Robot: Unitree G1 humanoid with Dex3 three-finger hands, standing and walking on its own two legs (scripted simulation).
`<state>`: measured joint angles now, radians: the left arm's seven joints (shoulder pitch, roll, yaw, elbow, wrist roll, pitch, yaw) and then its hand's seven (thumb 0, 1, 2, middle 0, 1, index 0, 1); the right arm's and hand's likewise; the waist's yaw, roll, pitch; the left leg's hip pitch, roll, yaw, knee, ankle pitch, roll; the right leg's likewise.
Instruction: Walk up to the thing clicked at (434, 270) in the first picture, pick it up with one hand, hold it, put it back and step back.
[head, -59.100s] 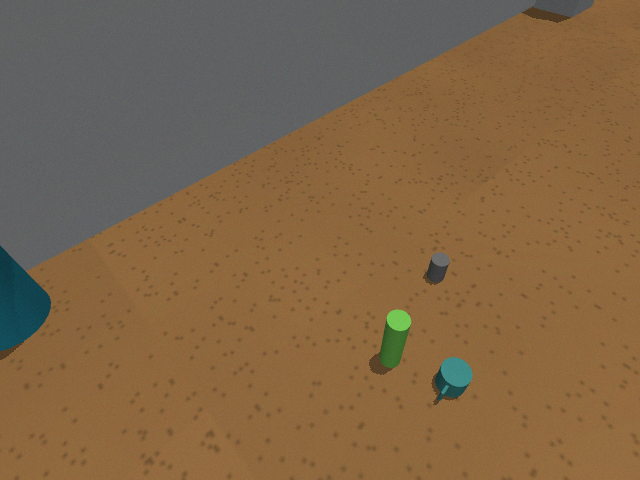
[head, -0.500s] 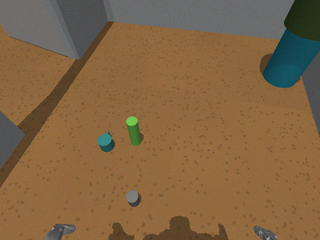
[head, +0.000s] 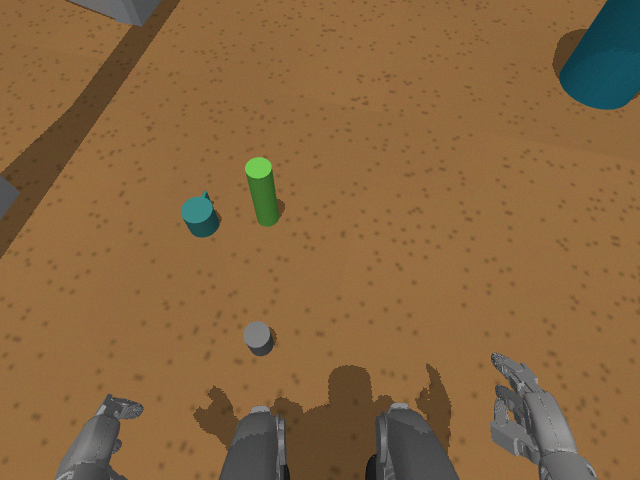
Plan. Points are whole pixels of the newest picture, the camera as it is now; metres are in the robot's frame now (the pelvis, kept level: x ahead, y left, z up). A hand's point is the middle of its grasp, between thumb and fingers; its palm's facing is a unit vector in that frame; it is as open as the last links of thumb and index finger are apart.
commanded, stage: rise first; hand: left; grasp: from above
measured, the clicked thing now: (259, 339) +0.44 +0.16 -0.58
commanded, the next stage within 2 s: approach in 1.88 s
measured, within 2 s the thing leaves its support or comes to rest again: neither
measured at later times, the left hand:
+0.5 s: hand (194, 382) +0.30 +0.25 -0.33, palm faces -0.46 -0.31 -0.83, open 14.1 cm
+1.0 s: hand (210, 362) +0.35 +0.24 -0.42, palm faces -0.46 -0.05 -0.88, open 14.0 cm
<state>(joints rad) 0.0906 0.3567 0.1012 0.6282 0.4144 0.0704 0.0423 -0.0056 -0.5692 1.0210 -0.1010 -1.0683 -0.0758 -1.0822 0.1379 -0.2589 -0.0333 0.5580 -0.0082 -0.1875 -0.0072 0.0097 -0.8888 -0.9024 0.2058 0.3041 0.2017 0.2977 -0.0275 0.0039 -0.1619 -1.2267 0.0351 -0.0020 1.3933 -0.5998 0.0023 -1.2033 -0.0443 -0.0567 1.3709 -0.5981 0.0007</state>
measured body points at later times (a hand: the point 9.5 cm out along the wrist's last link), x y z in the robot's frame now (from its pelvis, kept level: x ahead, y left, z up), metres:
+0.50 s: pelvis -0.07 -0.01 -0.18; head +0.13 -0.01 +0.22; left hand +0.32 +0.26 -0.28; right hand +0.05 -0.28 -0.32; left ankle +0.02 +0.12 -0.60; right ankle +0.02 -0.12 -0.60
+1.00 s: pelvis -0.07 +0.01 -0.25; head +0.15 +0.03 +0.14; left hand +0.37 +0.24 -0.37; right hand +0.00 -0.28 -0.37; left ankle +0.02 +0.12 -0.60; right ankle +0.02 -0.12 -0.60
